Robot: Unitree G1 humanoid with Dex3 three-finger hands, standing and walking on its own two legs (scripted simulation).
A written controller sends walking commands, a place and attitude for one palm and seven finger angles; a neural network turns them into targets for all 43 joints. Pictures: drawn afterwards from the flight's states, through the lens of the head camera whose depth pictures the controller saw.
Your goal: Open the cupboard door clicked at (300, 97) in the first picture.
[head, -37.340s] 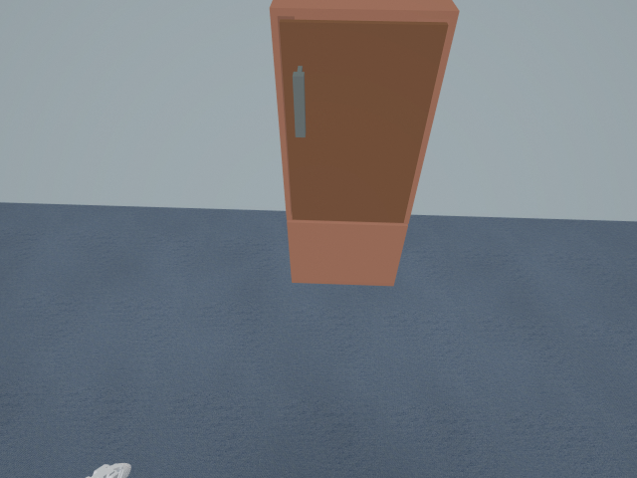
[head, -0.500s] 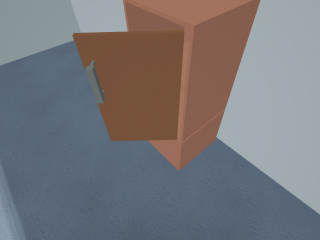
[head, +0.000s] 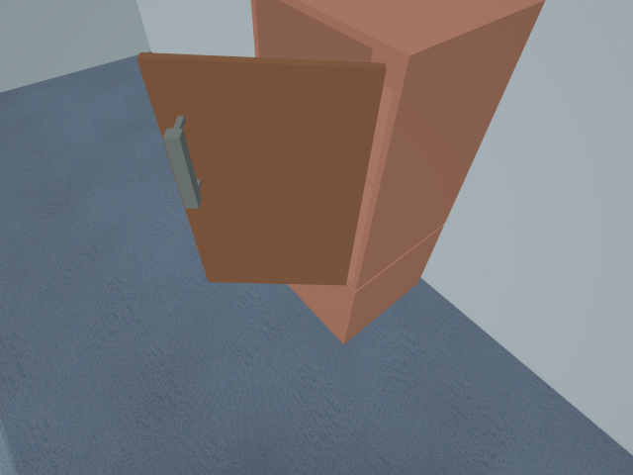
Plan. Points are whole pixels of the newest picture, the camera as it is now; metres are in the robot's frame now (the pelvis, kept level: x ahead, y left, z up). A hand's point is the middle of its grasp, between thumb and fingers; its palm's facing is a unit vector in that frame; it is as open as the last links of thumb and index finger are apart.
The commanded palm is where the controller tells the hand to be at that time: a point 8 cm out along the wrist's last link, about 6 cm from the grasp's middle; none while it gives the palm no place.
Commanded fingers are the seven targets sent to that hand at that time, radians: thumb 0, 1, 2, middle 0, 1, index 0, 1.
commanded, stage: shuffle to correct the standing spot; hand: left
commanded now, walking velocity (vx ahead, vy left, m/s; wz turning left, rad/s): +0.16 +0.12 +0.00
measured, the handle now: (186, 163) +0.58 +0.27 +0.03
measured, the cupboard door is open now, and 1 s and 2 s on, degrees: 49 49 49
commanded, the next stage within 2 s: come to a stop and stand still in 0.06 s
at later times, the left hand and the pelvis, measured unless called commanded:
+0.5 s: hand out of the picture +0.12 +0.18 -0.16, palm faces +0.07 -0.97 -0.24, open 7.2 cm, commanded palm none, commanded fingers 0.00 0.90 0.90 -0.20 -0.30 -0.20 -0.30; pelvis +0.06 -0.01 +0.01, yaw +2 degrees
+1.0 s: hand out of the picture +0.05 +0.28 -0.15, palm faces +0.04 -0.96 -0.27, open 7.4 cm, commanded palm none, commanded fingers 0.00 0.90 0.90 -0.20 -0.30 -0.20 -0.30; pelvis +0.04 +0.09 +0.00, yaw +0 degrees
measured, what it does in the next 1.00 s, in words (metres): steps on the spot: right foot, then left foot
